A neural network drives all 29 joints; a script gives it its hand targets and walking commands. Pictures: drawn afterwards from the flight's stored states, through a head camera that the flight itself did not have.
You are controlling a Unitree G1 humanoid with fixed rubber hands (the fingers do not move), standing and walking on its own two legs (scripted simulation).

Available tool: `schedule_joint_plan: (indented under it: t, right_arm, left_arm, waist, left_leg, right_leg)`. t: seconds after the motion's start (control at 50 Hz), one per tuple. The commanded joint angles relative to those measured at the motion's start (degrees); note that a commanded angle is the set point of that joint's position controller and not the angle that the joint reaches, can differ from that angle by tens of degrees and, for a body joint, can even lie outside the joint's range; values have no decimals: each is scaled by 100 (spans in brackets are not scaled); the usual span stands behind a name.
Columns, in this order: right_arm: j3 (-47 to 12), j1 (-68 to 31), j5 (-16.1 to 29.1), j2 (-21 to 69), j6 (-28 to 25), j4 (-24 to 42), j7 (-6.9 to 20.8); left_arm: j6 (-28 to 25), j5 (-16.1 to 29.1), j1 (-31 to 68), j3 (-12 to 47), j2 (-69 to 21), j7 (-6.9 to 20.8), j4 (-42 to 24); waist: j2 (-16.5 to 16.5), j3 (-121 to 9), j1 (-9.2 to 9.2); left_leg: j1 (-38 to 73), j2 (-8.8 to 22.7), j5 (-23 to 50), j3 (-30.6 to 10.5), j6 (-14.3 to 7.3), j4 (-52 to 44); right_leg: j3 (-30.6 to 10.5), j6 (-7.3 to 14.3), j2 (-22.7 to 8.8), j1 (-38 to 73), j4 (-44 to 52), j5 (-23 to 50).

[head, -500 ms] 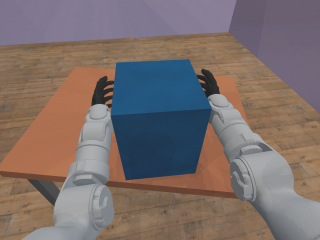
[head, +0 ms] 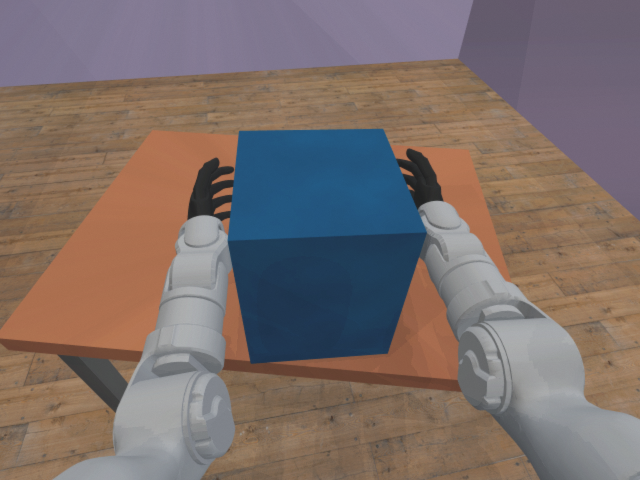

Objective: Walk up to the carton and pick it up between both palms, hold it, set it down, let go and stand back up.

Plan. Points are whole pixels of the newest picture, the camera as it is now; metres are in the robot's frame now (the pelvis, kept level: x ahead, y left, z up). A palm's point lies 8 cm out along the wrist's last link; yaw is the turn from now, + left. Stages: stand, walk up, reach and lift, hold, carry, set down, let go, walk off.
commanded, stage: set down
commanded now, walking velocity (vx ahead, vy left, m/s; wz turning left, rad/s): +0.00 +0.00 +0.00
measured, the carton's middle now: (316, 247) +0.40 +0.06 +0.07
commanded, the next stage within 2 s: none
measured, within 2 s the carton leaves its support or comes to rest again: rests again in 0.12 s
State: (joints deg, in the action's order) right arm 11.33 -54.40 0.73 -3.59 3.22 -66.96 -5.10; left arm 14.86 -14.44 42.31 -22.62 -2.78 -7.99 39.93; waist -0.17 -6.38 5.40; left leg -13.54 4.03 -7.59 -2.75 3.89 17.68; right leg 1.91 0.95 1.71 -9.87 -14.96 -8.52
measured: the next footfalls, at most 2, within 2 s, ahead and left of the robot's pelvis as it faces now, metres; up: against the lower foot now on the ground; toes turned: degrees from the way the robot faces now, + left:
none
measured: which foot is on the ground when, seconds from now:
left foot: down 0.00-1.00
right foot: down 0.00-1.00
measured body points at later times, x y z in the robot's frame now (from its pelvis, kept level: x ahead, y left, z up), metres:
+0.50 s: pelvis +0.00 +0.00 +0.00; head +0.00 +0.01 +0.45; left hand +0.39 +0.21 +0.11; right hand +0.44 -0.09 +0.12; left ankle +0.01 +0.16 -0.75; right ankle -0.01 -0.11 -0.75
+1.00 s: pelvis +0.00 +0.01 +0.00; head +0.00 +0.02 +0.45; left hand +0.38 +0.21 +0.11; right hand +0.44 -0.08 +0.12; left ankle +0.01 +0.16 -0.75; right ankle -0.01 -0.11 -0.75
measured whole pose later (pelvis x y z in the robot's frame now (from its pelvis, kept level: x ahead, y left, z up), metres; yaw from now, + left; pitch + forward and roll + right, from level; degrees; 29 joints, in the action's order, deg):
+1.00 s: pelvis +0.00 +0.01 +0.00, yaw -1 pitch +1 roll +0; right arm 26.7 -48.3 -14.5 1.6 -2.8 -59.2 2.1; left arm 11.9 -23.1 37.3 -28.5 -8.7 -3.6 31.7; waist 1.6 -2.2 5.8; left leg -9.6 3.1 -7.6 -1.0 2.9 15.9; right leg 0.5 0.2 0.6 -7.3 -14.9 -9.0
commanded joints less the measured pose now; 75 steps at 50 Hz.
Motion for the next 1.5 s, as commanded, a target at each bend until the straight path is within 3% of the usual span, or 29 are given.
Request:
schedule_joint_plan:
  t: [0.0, 0.04, 0.14, 0.3, 0.4, 0.48, 0.74, 1.08, 1.1, 1.32, 1.38, 1.42, 1.44, 1.48]
  right_arm:
    - [-788, -3865, -191, 3284, -452, 1476, 830]
    - [-654, -3873, -316, 3232, -507, 1456, 874]
    - [-787, -3807, -349, 3306, -693, 1686, 960]
    - [-363, -3346, -744, 3209, -750, 1341, 1014]
    - [-210, -3105, -945, 3090, -794, 1264, 1075]
    - [-156, -2889, -1044, 3113, -808, 1199, 1093]
    - [254, -2274, -1512, 3057, -908, 1072, 1221]
    - [413, -1646, -1827, 2941, -944, 1117, 1305]
    - [290, -1627, -1797, 3089, -961, 1140, 1291]
    - [445, -1688, -1828, 2550, -905, 1261, 1309]
    - [612, -1611, -1803, 1982, -903, 1262, 1227]
    - [823, -1467, -1571, 782, -955, 1215, 1017]
    - [741, -1491, -1325, 117, -1003, 1277, 868]
    - [195, -1927, -511, -515, -1020, 1181, 589]
  left_arm:
    - [-405, 143, 4138, 1702, -3476, 649, -607]
    - [-425, 89, 4087, 1621, -3416, 669, -532]
    - [-546, 119, 4108, 1851, -3561, 583, -980]
    - [-618, -32, 3932, 1819, -3459, 644, -882]
    - [-596, -268, 3484, 1480, -3266, 694, -691]
    - [-573, -369, 3260, 1374, -3205, 790, -707]
    - [-538, -709, 2611, 1161, -3186, 860, -788]
    - [-507, -971, 1878, 868, -3083, 980, -880]
    - [-470, -1031, 1624, 869, -3156, 983, -767]
    - [-378, -971, 1548, 743, -2769, 1058, -1073]
    - [-393, -960, 1501, 518, -2293, 962, -1099]
    - [-429, -881, 1471, 184, -1334, 710, -1196]
    - [-472, -754, 1474, 179, -795, 504, -1296]
    - [-562, -149, 1780, 703, -307, 34, -1354]
  waist:
    - [23, -2617, 21]
    - [35, -2594, 53]
    - [-93, -3195, 100]
    - [-176, -2709, -41]
    - [-26, -2408, 90]
    - [12, -2159, 38]
    - [-57, -1716, 39]
    - [44, -1275, 54]
    - [205, -1210, -25]
    - [70, -1267, 153]
    - [100, -1235, 177]
    - [138, -1179, 174]
    - [108, -1171, 198]
    - [-11, -1339, 212]
  left_leg:
    - [1160, -508, 1990, 689, 50, 189]
    - [1129, -504, 1905, 724, 28, 146]
    - [1414, -477, 2533, 754, 118, 306]
    - [1288, -469, 2098, 804, 107, 181]
    - [1199, -478, 2103, 880, 39, 140]
    - [1023, -506, 2076, 915, 18, 89]
    - [1111, -494, 1985, 1005, -20, 31]
    - [1082, -507, 2052, 1103, -53, -37]
    - [1158, -483, 2193, 1095, -193, -28]
    - [1373, -487, 2437, 1152, -115, 42]
    - [1364, -501, 2416, 1179, -104, 51]
    - [1332, -522, 2422, 1180, -98, 76]
    - [1269, -539, 2428, 1137, -99, 103]
    - [1044, -512, 2297, 954, -93, 248]
  right_leg:
    - [274, -317, 172, 876, 8, 1387]
    - [284, -303, 169, 825, 31, 1213]
    - [339, -250, 233, 914, -57, 1666]
    - [348, -217, 166, 702, 21, 1206]
    - [351, -232, 156, 843, 17, 1213]
    - [324, -279, 125, 1101, -54, 1484]
    - [382, -200, 150, 813, 73, 881]
    - [405, -233, 171, 908, 27, 953]
    - [384, -289, 141, 760, 40, 886]
    - [379, -247, 153, 717, 80, 806]
    - [340, -269, 146, 748, 66, 835]
    - [276, -312, 138, 781, 32, 920]
    - [251, -340, 150, 788, 33, 997]
    - [162, -314, 256, 562, 19, 1107]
